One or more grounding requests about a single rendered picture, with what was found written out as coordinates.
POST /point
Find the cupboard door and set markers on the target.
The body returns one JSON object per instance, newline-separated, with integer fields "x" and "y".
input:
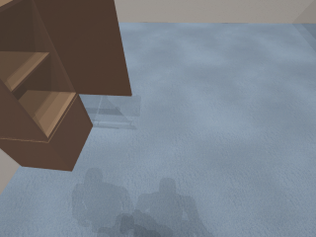
{"x": 87, "y": 38}

